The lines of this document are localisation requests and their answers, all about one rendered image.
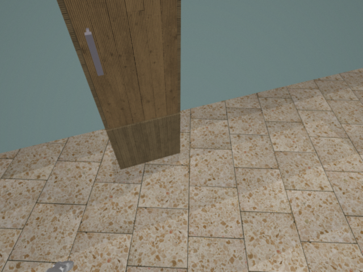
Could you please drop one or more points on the robot left hand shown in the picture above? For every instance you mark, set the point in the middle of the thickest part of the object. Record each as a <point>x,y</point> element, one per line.
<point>61,266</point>

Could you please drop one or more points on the handle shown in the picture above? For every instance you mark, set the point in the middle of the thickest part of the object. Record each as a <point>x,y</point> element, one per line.
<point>93,51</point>

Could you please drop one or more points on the cupboard door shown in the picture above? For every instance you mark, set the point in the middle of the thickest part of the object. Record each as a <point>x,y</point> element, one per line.
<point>137,44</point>

